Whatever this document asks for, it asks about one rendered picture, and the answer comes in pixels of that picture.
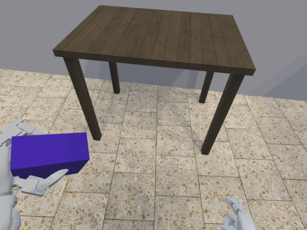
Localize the left robot hand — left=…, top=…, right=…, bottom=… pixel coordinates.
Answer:
left=0, top=118, right=69, bottom=197

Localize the right robot hand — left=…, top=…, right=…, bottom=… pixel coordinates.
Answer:
left=221, top=196, right=257, bottom=230

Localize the table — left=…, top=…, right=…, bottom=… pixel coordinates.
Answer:
left=53, top=5, right=256, bottom=155

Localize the left robot forearm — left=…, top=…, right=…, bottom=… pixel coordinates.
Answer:
left=0, top=195, right=21, bottom=230

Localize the sponge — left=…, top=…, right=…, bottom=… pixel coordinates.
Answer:
left=11, top=132, right=90, bottom=179

